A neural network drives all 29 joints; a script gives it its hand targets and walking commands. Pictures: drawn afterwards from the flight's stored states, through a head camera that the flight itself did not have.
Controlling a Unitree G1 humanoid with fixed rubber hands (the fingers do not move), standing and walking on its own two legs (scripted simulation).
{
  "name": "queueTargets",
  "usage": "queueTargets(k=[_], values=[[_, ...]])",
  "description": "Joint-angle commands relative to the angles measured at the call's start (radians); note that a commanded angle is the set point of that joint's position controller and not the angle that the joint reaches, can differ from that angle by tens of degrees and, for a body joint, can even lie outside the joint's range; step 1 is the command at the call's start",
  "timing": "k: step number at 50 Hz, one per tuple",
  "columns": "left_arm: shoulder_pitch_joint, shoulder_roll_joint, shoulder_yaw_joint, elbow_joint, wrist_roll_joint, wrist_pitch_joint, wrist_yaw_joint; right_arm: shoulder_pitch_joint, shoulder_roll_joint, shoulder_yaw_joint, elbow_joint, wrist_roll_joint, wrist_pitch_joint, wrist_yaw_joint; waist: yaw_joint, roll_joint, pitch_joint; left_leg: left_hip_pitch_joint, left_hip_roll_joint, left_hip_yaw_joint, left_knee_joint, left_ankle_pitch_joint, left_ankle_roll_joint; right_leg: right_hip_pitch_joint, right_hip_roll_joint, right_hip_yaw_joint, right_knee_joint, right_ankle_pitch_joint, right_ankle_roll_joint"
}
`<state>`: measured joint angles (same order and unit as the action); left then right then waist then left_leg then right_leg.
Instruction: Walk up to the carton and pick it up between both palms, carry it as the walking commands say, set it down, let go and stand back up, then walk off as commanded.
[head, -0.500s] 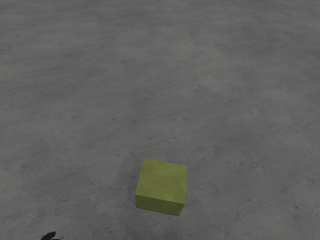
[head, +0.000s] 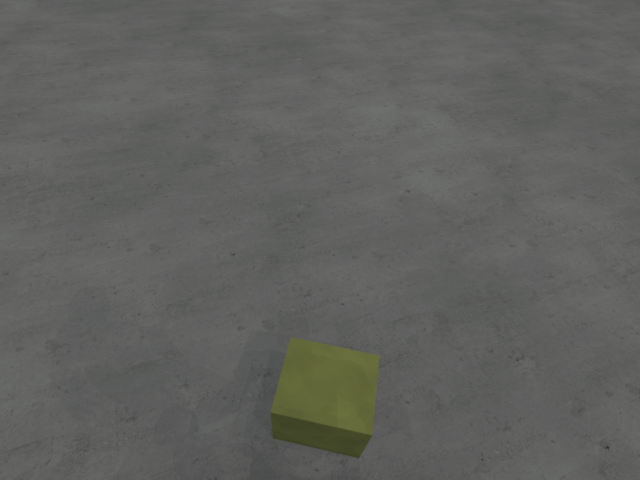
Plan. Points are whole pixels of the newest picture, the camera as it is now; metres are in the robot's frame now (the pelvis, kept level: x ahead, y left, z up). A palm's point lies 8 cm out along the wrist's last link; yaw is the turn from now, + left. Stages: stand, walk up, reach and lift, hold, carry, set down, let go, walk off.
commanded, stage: walk up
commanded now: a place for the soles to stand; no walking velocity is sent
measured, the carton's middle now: (325, 398) +0.45 -0.03 -0.65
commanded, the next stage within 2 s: reach and lift in 1.58 s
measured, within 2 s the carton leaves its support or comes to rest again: neither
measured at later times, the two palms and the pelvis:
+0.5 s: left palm out of the picture +0.10 +0.28 -0.13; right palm out of the picture +0.13 -0.32 -0.11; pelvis +0.02 -0.02 -0.01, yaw +1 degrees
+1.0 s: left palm out of the picture +0.11 +0.25 -0.13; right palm out of the picture +0.13 -0.36 -0.11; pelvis +0.04 -0.04 -0.01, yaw -3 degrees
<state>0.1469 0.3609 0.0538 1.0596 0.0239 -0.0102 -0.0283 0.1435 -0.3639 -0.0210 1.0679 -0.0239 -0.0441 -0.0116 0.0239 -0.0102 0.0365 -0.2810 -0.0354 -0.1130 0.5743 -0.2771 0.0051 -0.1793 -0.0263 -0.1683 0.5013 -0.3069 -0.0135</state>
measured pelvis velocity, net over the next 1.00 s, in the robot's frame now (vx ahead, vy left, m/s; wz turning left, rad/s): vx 0.04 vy -0.04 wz -0.05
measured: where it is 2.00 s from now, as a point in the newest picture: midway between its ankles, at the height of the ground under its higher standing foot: outside the picture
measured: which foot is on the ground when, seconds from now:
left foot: down 0.00-1.00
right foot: down 0.00-1.00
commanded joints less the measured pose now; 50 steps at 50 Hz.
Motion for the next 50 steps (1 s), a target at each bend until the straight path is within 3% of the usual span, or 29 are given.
queueTargets(k=[1,4,7,9,12,14,15,17,19,22,24,26,28,30,31,34,36,37,38,39,40,41,42,43,44,45,48,49,50], values=[[-0.04,0.247,0.044,-0.084,-0.004,-0.018,0.015,-0.036,-0.206,-0.041,-0.081,0.004,-0.026,-0.017,-0.005,-0.022,-0.045,-0.069,0.058,0.012,-0.02,0.292,0.033,0.111,-0.202,0.19,-0.135,0.18,-0.116],[-0.043,0.234,0.043,-0.101,-0.012,-0.008,0.017,0.007,-0.226,-0.051,-0.087,0.004,-0.025,-0.022,-0.014,-0.004,-0.1,0.05,0.093,-0.052,-0.009,0.442,0.073,0.072,-0.14,0.107,-0.019,0.298,-0.071],[-0.066,0.211,0.042,-0.126,-0.018,0.004,0.018,0.054,-0.274,-0.064,-0.098,0.004,-0.024,-0.033,-0.029,0.084,-0.115,0.141,0.204,-0.274,-0.079,0.446,0.167,-0.053,-0.062,0.117,0.107,0.171,-0.022],[-0.048,0.197,0.038,-0.127,-0.017,0.004,0.016,0.017,-0.29,-0.066,-0.117,0.005,-0.021,-0.036,-0.011,0.109,-0.105,0.139,0.238,-0.327,-0.099,0.38,0.197,-0.087,-0.041,0.154,0.096,0.059,-0.025],[0.006,0.231,0.048,-0.108,-0.007,-0.01,0.017,-0.054,-0.239,-0.051,-0.146,0.008,-0.017,-0.034,0.027,0.023,-0.097,-0.028,0.136,-0.136,0.01,0.352,0.101,0.098,-0.113,0.22,-0.03,0.212,-0.07],[0.027,0.261,0.055,-0.106,-0.011,-0.015,0.02,-0.083,-0.199,-0.039,-0.148,0.012,-0.014,-0.032,0.033,-0.038,-0.062,-0.131,0.027,0.036,0.118,0.231,0.028,0.175,-0.225,0.3,-0.096,0.364,-0.157],[0.021,0.265,0.052,-0.11,-0.013,-0.015,0.02,-0.075,-0.197,-0.038,-0.14,0.011,-0.015,-0.033,0.024,-0.048,-0.053,-0.113,0.04,0.058,0.107,0.166,0.022,0.157,-0.252,0.29,-0.09,0.447,-0.178],[-0.012,0.261,0.044,-0.123,-0.016,-0.008,0.021,-0.047,-0.2,-0.041,-0.13,0.005,-0.02,-0.026,0.002,-0.072,-0.048,-0.03,0.061,0.066,0.034,0.214,0.031,0.104,-0.208,0.217,-0.038,0.488,-0.147],[-0.039,0.242,0.04,-0.137,-0.022,-0.001,0.023,0.005,-0.224,-0.056,-0.121,0.0,-0.023,-0.024,-0.022,-0.034,-0.092,0.133,0.102,0.023,0.006,0.433,0.069,0.025,-0.131,0.143,0.051,0.485,-0.077],[-0.09,0.205,0.033,-0.163,-0.024,0.009,0.023,0.067,-0.29,-0.076,-0.122,0.004,-0.023,-0.037,-0.054,0.095,-0.126,0.27,0.276,-0.254,-0.076,0.447,0.209,-0.164,-0.023,0.15,0.205,0.184,-0.01],[-0.062,0.193,0.032,-0.156,-0.018,0.009,0.019,-0.003,-0.3,-0.076,-0.148,0.002,-0.02,-0.04,-0.021,0.123,-0.091,0.196,0.322,-0.276,-0.113,0.316,0.241,-0.162,-0.01,0.177,0.183,-0.073,-0.022],[0.013,0.2,0.034,-0.125,-0.008,-0.006,0.017,-0.085,-0.263,-0.059,-0.172,0.003,-0.015,-0.036,0.026,0.054,-0.087,0.063,0.244,-0.133,-0.04,0.274,0.148,-0.007,-0.054,0.224,0.012,0.129,-0.041],[0.054,0.275,0.053,-0.105,-0.011,-0.024,0.021,-0.139,-0.195,-0.038,-0.188,0.014,-0.013,-0.031,0.042,-0.066,-0.05,-0.129,0.055,0.098,0.149,0.192,0.018,0.16,-0.198,0.414,-0.094,0.435,-0.152],[0.038,0.273,0.046,-0.118,-0.01,-0.026,0.023,-0.126,-0.197,-0.036,-0.164,0.011,-0.015,-0.031,0.027,-0.087,-0.029,-0.126,0.053,0.133,0.132,-0.141,0.01,0.143,-0.256,0.421,-0.07,0.639,-0.223],[0.033,0.276,0.042,-0.124,-0.009,-0.023,0.026,-0.112,-0.197,-0.036,-0.16,0.008,-0.018,-0.026,0.014,-0.101,-0.02,-0.101,0.066,0.124,0.06,-0.129,0.019,0.131,-0.236,0.39,-0.037,0.669,-0.21],[-0.042,0.233,0.031,-0.151,-0.029,-0.011,0.025,-0.006,-0.247,-0.061,-0.119,0.0,-0.032,-0.02,-0.047,-0.013,-0.101,0.252,0.156,0.033,-0.016,0.417,0.087,-0.091,-0.081,0.232,0.076,0.502,-0.052],[-0.065,0.208,0.027,-0.16,-0.028,-0.007,0.027,0.055,-0.289,-0.076,-0.112,0.005,-0.027,-0.027,-0.072,0.089,-0.142,0.362,0.308,-0.149,-0.08,0.405,0.197,-0.213,0.006,0.195,0.24,0.262,-0.006],[-0.064,0.2,0.028,-0.162,-0.025,-0.005,0.026,0.032,-0.298,-0.076,-0.125,0.01,-0.023,-0.031,-0.06,0.13,-0.118,0.306,0.37,-0.191,-0.125,0.34,0.242,-0.222,0.021,0.185,0.268,0.007,-0.007],[-0.04,0.192,0.03,-0.158,-0.017,-0.003,0.023,-0.017,-0.299,-0.075,-0.14,0.008,-0.022,-0.032,-0.036,0.159,-0.086,0.236,0.401,-0.204,-0.135,0.295,0.265,-0.215,0.013,0.198,0.283,-0.212,-0.017],[-0.007,0.182,0.03,-0.151,-0.011,-0.006,0.018,-0.054,-0.303,-0.076,-0.153,0.003,-0.021,-0.031,-0.015,0.165,-0.06,0.181,0.389,-0.163,-0.116,0.261,0.248,-0.182,-0.01,0.198,0.203,-0.231,-0.029],[0.047,0.177,0.033,-0.129,-0.009,-0.012,0.015,-0.1,-0.294,-0.071,-0.163,0.002,-0.015,-0.028,0.022,0.129,-0.05,0.102,0.336,-0.083,-0.076,0.242,0.19,-0.079,-0.02,0.191,0.037,-0.085,-0.043],[0.085,0.208,0.043,-0.113,0.004,-0.023,0.015,-0.135,-0.243,-0.052,-0.178,0.006,-0.008,-0.024,0.045,-0.01,-0.034,-0.026,0.233,0.038,0.034,0.23,0.096,0.04,-0.061,0.296,-0.11,0.119,-0.066],[0.086,0.286,0.06,-0.116,0.001,-0.036,0.015,-0.137,-0.196,-0.036,-0.192,0.015,-0.005,-0.02,0.037,-0.153,-0.01,-0.155,0.072,0.156,0.195,0.034,0.015,0.081,-0.191,0.518,-0.183,0.171,-0.144],[0.101,0.302,0.057,-0.119,-0.001,-0.037,0.015,-0.172,-0.205,-0.037,-0.189,0.015,0.001,-0.026,0.047,-0.127,0.007,-0.185,0.047,0.138,0.249,-0.282,0.007,0.061,-0.287,0.605,-0.174,0.331,-0.258],[0.1,0.301,0.055,-0.126,0.0,-0.039,0.019,-0.156,-0.21,-0.039,-0.179,0.012,0.0,-0.026,0.042,-0.102,0.001,-0.195,0.061,0.108,0.291,-0.34,0.009,0.098,-0.293,0.59,-0.134,0.468,-0.289],[0.089,0.284,0.048,-0.134,-0.004,-0.038,0.028,-0.136,-0.204,-0.039,-0.173,0.012,-0.005,-0.024,0.036,-0.098,0.001,-0.201,0.071,0.097,0.269,-0.329,0.008,0.121,-0.269,0.536,-0.097,0.583,-0.284],[0.014,0.265,0.037,-0.151,-0.018,-0.022,0.03,-0.045,-0.202,-0.049,-0.132,0.007,-0.029,-0.021,-0.021,-0.111,-0.043,0.002,0.072,0.14,-0.076,-0.014,0.027,0.08,-0.171,0.357,-0.005,0.695,-0.162],[-0.018,0.252,0.035,-0.165,-0.029,-0.017,0.025,0.011,-0.223,-0.061,-0.113,-0.005,-0.037,-0.023,-0.049,-0.071,-0.074,0.148,0.089,0.114,-0.149,0.213,0.044,-0.009,-0.135,0.313,0.045,0.622,-0.111],[-0.025,0.214,0.024,-0.173,-0.044,-0.02,0.023,0.023,-0.289,-0.078,-0.109,-0.015,-0.039,-0.023,-0.05,0.059,-0.116,0.273,0.207,-0.039,-0.125,0.36,0.088,-0.137,-0.052,0.256,0.108,0.459,-0.042]])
